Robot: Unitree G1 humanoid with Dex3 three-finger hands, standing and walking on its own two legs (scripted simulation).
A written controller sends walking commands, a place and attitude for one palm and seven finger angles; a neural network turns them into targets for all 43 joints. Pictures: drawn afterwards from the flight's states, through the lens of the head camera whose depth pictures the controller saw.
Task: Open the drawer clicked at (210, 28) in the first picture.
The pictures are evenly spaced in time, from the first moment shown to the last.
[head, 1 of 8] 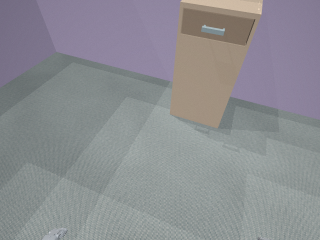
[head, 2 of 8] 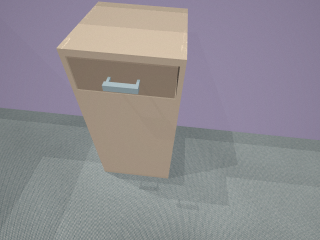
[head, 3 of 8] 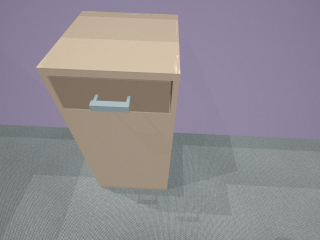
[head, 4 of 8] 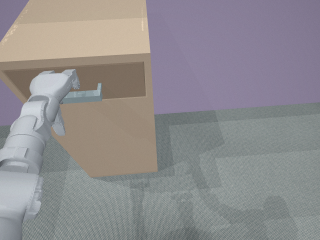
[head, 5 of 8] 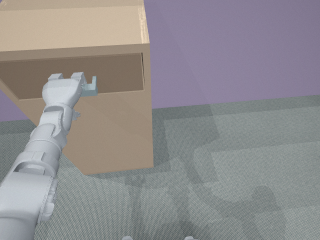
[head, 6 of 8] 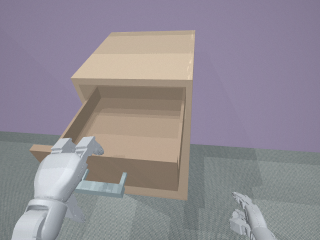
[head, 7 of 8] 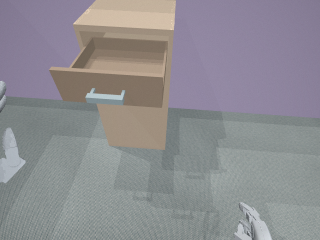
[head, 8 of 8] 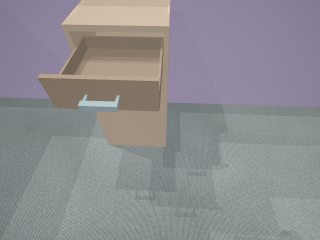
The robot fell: no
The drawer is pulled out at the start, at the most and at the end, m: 0.00 0.30 0.30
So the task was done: yes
